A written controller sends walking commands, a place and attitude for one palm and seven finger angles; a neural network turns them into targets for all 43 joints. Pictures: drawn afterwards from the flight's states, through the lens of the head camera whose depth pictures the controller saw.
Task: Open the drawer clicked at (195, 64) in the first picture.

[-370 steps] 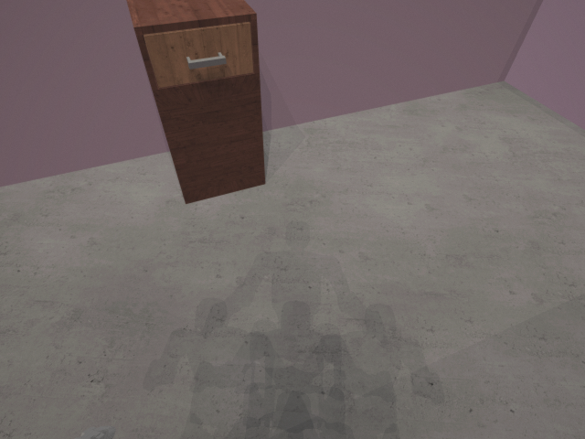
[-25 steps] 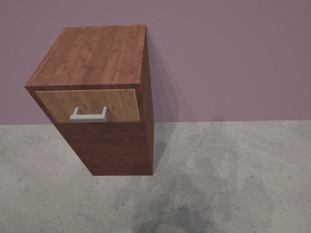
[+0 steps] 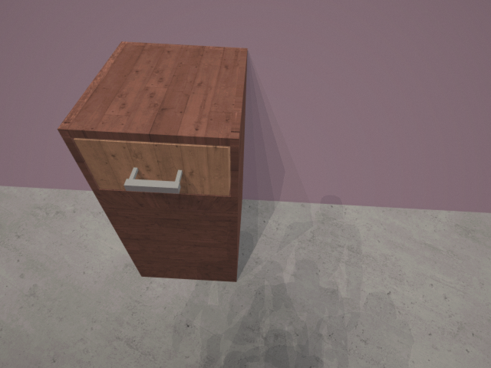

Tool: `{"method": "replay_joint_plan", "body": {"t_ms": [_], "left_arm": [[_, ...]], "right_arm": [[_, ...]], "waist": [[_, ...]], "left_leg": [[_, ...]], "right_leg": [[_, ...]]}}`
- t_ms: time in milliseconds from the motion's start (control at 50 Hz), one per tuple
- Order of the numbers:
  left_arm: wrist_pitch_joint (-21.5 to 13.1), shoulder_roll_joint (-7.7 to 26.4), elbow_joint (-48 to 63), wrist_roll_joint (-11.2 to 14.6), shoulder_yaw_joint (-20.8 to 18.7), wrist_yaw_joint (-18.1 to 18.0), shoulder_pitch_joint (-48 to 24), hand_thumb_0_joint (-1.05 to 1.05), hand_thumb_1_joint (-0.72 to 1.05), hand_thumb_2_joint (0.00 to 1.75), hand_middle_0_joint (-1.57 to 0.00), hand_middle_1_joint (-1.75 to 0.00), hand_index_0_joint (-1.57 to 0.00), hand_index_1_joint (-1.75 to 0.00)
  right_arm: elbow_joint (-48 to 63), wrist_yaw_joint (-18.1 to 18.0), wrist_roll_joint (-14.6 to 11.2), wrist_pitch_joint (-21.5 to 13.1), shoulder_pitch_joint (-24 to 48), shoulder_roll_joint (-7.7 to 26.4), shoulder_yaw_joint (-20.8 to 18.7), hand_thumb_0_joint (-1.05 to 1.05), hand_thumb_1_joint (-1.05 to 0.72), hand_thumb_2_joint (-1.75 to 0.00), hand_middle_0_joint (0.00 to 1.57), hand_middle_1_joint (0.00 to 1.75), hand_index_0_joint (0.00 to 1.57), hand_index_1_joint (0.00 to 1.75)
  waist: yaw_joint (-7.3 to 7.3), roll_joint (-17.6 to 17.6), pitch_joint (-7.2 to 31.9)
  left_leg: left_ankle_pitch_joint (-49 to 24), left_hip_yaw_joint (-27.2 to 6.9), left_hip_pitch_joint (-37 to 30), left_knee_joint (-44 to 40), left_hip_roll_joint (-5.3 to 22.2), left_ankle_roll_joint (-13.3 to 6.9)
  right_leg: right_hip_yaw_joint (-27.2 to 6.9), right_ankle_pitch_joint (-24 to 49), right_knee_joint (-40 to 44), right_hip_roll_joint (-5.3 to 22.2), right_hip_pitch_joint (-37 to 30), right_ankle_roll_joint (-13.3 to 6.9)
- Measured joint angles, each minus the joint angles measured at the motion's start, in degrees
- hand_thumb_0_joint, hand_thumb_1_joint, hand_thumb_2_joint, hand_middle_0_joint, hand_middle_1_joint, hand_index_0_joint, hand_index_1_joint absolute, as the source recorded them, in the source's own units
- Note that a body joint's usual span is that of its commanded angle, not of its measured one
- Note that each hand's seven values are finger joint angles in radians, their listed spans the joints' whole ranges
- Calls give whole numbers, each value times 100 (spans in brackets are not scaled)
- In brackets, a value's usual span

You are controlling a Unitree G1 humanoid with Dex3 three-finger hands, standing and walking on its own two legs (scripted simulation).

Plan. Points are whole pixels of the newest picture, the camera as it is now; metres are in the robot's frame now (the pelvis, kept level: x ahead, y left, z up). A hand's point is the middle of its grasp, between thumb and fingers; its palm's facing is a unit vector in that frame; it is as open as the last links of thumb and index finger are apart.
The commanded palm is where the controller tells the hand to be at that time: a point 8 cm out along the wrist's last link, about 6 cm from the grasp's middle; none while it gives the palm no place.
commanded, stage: come to a stop and stand still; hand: left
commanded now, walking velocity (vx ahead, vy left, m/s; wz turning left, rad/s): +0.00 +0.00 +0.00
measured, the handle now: (154, 179) +0.53 +0.27 -0.08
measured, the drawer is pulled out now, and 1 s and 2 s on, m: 0.00 0.00 0.00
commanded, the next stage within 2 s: look again from close up in 0.16 s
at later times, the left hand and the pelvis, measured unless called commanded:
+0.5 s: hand out of the picture +0.00 +0.18 -0.18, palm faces -0.01 -0.98 -0.20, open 7.4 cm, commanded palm none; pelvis +0.00 +0.01 -0.01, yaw -1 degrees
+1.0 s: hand out of the picture +0.02 +0.16 -0.17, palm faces +0.02 -0.98 -0.21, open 7.3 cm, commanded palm none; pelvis +0.01 -0.01 +0.00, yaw +0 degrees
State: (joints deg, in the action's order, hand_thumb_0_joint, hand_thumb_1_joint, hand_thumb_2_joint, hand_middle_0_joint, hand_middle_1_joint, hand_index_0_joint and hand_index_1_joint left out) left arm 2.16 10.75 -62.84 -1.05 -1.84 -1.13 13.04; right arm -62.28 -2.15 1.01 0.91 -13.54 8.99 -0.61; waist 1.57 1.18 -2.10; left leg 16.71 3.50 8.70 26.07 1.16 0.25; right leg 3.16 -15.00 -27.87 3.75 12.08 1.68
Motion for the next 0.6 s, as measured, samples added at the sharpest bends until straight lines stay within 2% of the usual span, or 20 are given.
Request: {"method": "replay_joint_plan", "body": {"t_ms": [260, 320, 400, 600], "left_arm": [[-127, -234, -344, 14, 153, -10, 302, 1, 91, 90, -20, -30, -20, -30], [-267, -289, -243, -10, 235, -100, 335, 1, 91, 90, -20, -30, -20, -30], [-280, -266, -121, -10, 287, -46, 334, 1, 91, 89, -20, -30, -20, -30], [-233, -153, -18, 17, 248, -29, 226, 1, 91, 90, -20, -30, -20, -30]], "right_arm": [[-211, 0, -40, -130, -112, -4, 74, 0, -93, -90, 20, 30, 20, 30], [-23, 68, -37, -102, -174, 31, 75, 0, -92, -90, 20, 30, 20, 30], [218, 109, 8, -150, -322, 51, 112, 0, -92, -90, 20, 30, 20, 30], [146, 85, 13, -160, -461, 9, 194, 1, -92, -90, 20, 30, 20, 30]], "waist": [[-54, -39, 66], [-99, -120, 7], [-157, -177, -32], [-165, -280, 27]], "left_leg": [[-86, 79, -233, -274, -3, -37], [77, 56, 58, 131, 54, -39], [236, 48, 244, 439, 21, -80], [265, 100, 57, 371, -5, -59]], "right_leg": [[-62, 174, 378, -19, -249, 52], [-45, 123, 181, -54, -57, 52], [-54, -64, -177, -4, 147, 52], [-112, -193, -320, 20, 81, 47]]}}
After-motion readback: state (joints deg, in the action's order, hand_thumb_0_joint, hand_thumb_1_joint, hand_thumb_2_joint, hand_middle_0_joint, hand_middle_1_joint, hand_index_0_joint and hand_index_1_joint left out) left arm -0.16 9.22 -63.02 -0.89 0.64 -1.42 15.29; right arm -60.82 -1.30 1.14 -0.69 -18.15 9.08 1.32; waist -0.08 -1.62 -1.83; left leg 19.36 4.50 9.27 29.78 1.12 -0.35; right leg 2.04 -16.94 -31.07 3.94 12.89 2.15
